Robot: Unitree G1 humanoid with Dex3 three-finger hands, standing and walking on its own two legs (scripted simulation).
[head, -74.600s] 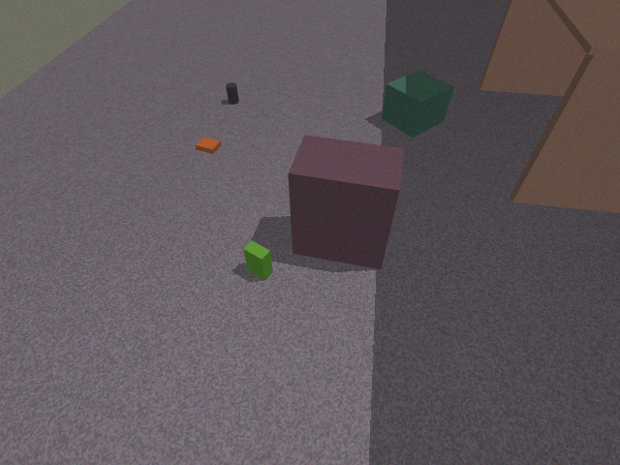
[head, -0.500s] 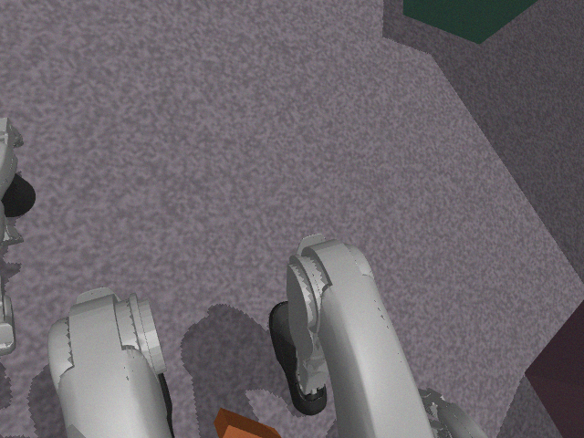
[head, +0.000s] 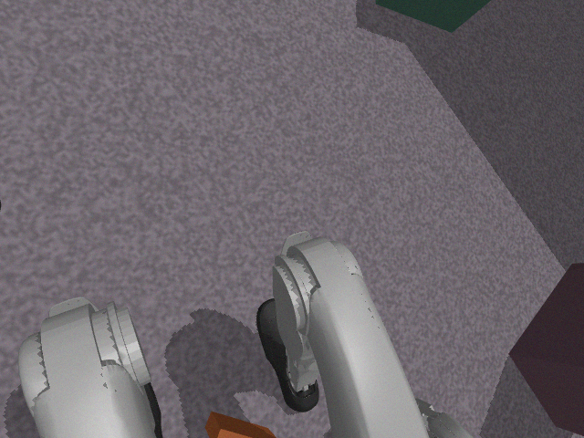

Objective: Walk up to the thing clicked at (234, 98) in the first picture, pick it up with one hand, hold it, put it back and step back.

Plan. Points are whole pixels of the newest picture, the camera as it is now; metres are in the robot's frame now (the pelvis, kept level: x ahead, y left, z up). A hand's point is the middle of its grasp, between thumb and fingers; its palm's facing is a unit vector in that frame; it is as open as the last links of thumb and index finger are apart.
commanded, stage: rest palm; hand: left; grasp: from above
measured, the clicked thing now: out of the picture +0.47 +0.31 -0.25
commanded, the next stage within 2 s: close in 0.74 s
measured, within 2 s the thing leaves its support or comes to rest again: neither
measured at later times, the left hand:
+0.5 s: hand out of the picture +0.45 +0.29 -0.21, palm faces -0.43 -0.12 -0.89, open 13.5 cm
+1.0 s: hand out of the picture +0.46 +0.30 -0.22, palm faces -0.43 -0.13 -0.89, open 13.2 cm
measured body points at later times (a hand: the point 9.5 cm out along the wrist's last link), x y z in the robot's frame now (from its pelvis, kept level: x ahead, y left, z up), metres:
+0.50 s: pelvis +0.00 +0.00 +0.00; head +0.25 +0.11 +0.35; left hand +0.47 +0.30 -0.16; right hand +0.04 -0.26 -0.07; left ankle +0.06 +0.13 -0.27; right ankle +0.11 -0.13 -0.27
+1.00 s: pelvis +0.00 +0.00 +0.00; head +0.25 +0.11 +0.35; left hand +0.47 +0.30 -0.17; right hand +0.03 -0.25 -0.06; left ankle +0.06 +0.13 -0.27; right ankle +0.11 -0.13 -0.27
